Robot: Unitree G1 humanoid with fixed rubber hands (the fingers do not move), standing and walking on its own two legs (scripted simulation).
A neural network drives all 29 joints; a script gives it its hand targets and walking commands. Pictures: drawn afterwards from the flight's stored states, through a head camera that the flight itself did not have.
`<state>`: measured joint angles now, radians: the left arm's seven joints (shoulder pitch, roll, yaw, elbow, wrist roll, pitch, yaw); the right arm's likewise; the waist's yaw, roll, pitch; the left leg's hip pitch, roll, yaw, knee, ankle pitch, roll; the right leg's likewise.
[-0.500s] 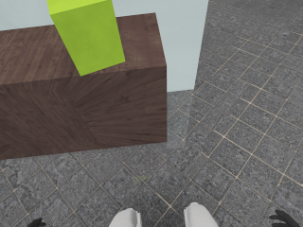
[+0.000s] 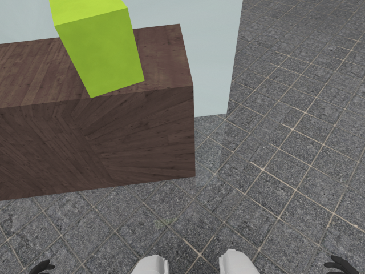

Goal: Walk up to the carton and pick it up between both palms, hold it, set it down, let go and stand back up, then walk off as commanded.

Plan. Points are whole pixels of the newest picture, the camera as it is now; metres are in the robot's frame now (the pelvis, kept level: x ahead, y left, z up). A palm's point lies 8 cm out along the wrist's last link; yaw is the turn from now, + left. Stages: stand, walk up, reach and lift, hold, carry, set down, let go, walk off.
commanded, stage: walk up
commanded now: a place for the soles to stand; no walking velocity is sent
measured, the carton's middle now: (100, 43) +0.80 +0.30 +0.09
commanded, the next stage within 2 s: none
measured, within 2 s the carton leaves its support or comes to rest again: neither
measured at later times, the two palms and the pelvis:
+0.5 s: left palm out of the picture +0.19 +0.44 -0.02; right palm out of the picture +0.11 -0.25 -0.06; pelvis +0.08 +0.10 +0.03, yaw -1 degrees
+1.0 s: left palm out of the picture +0.28 +0.47 -0.02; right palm (279, 200) +0.29 -0.22 -0.08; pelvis +0.21 +0.11 +0.02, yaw +0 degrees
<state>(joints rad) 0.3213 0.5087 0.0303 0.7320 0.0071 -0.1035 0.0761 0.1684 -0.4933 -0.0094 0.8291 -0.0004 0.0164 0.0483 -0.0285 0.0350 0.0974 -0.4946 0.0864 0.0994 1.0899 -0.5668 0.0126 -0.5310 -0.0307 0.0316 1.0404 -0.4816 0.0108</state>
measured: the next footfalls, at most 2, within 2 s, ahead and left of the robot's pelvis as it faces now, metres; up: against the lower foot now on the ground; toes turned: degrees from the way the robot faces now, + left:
left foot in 0.22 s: +0.15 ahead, +0.15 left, +0.00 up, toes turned +8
right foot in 0.70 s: +0.30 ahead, -0.03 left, +0.00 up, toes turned -3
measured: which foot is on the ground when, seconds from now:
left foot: up 0.00-0.20, down 0.22-0.72, up 0.74-1.00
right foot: down 0.00-0.22, up 0.24-0.68, down 0.70-1.00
